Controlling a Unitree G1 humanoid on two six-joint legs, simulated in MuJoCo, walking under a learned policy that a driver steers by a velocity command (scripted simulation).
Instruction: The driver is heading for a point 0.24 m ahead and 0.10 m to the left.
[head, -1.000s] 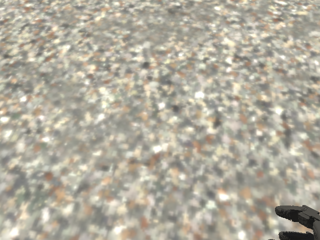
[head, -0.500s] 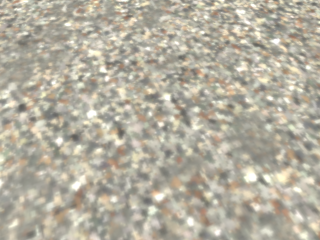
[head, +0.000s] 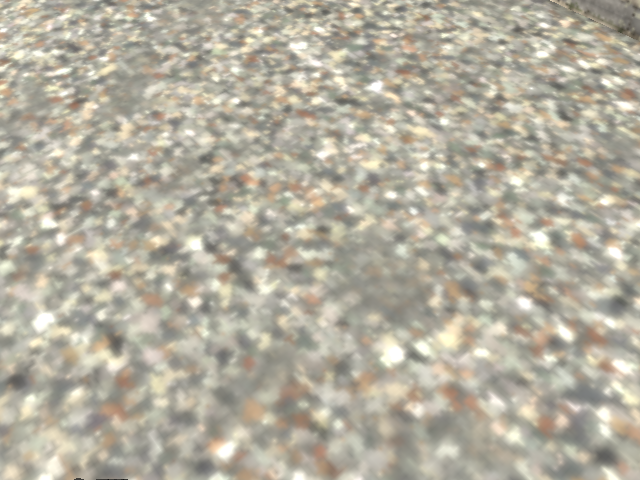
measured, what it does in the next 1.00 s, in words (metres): steps on the spot: left foot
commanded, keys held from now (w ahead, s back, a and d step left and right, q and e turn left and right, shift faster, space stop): shift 0.08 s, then w+shift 0.02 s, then shift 0.90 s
